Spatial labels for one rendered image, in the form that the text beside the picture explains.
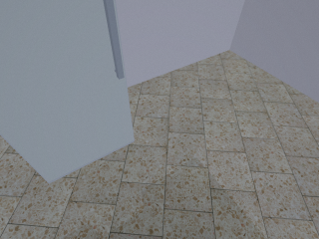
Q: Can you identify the handle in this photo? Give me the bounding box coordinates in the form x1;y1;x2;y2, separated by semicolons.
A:
103;0;125;80

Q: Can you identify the fridge door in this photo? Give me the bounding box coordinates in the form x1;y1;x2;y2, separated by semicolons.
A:
0;0;134;182

